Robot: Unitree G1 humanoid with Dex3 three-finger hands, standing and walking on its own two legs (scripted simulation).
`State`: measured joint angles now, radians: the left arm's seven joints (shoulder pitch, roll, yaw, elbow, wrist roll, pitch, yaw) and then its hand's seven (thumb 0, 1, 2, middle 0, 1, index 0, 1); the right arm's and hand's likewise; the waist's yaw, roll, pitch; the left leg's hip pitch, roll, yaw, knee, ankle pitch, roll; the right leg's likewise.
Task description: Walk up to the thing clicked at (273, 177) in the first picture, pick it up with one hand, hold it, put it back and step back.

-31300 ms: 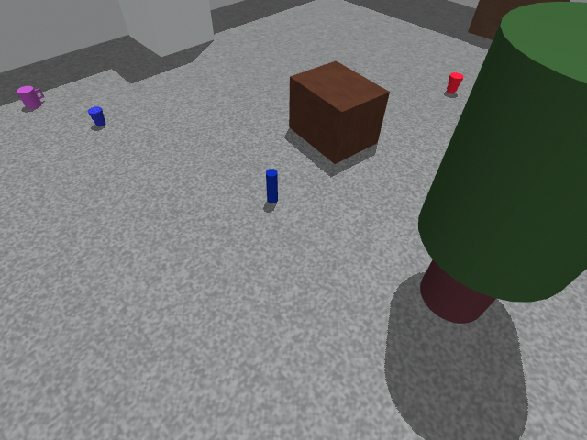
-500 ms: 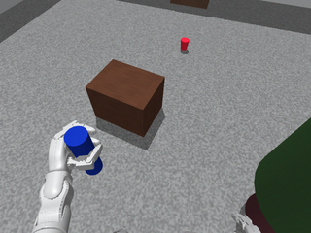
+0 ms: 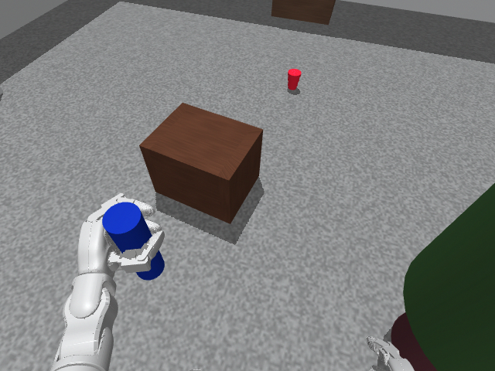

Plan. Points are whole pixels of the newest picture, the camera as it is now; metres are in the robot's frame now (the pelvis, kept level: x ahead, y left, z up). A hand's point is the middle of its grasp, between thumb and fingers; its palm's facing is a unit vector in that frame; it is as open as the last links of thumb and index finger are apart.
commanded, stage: hold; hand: left
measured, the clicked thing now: (138, 245) +0.32 +0.18 +0.02
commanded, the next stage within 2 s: crouch in 1.80 s
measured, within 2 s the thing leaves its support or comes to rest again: neither
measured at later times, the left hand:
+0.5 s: hand (138, 235) +0.33 +0.18 +0.04, palm faces +0.13 -0.99 +0.00, open 6.9 cm
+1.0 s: hand (140, 237) +0.32 +0.17 +0.04, palm faces +0.12 -0.99 -0.01, open 6.9 cm
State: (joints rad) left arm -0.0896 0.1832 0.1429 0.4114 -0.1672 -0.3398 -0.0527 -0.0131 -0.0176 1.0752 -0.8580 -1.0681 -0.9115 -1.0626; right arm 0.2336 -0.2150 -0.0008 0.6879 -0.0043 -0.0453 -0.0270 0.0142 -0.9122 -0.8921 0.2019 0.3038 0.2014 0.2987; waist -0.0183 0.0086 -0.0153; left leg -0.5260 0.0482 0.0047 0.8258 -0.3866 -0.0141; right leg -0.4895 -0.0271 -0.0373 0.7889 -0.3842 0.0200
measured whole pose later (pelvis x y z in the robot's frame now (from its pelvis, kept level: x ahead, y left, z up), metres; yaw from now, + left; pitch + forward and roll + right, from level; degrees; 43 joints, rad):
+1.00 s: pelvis +0.00 +0.00 +0.00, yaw +0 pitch +5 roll -1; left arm -0.13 0.18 0.15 0.46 -0.16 -0.36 -0.05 -0.01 -0.01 1.07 -0.85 -1.07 -0.91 -1.07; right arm 0.23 -0.21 0.00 0.68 -0.01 -0.05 -0.02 0.01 -0.91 -0.90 0.20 0.30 0.20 0.30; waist -0.02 0.00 -0.01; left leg -0.53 0.05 0.00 0.82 -0.38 -0.01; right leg -0.49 -0.03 -0.04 0.78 -0.37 0.02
